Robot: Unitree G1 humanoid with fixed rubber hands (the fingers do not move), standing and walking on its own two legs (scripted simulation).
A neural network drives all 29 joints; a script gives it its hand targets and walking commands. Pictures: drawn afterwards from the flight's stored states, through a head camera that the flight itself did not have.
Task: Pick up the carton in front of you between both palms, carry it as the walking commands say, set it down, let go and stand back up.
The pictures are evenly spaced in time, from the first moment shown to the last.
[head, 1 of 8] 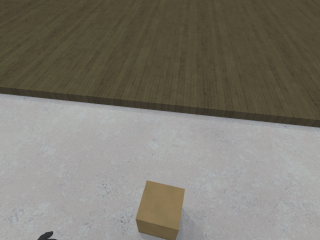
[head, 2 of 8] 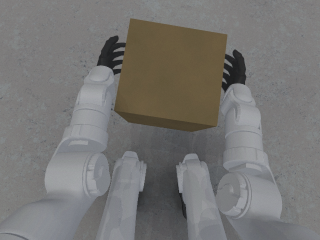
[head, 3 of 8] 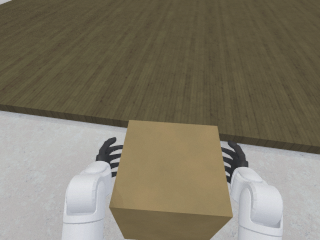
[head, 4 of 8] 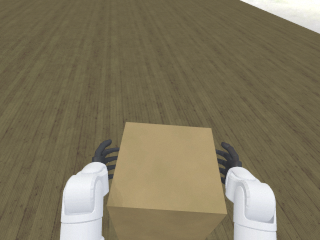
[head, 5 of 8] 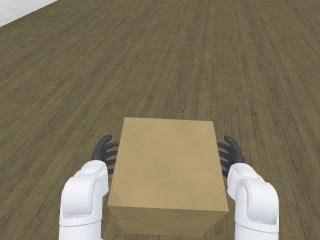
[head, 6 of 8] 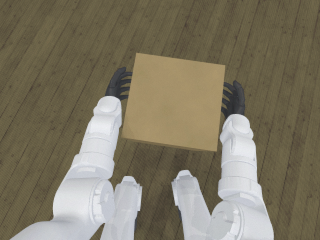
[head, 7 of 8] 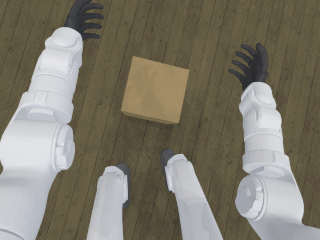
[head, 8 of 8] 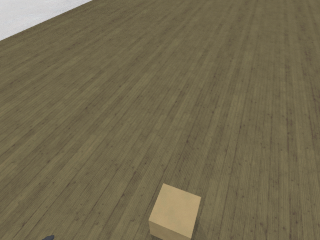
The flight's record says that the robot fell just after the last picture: no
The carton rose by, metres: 0.85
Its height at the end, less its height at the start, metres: +0.09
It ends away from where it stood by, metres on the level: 4.54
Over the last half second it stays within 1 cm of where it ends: yes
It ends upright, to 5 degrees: yes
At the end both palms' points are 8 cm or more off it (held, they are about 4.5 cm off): yes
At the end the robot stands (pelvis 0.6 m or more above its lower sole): yes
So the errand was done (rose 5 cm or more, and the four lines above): yes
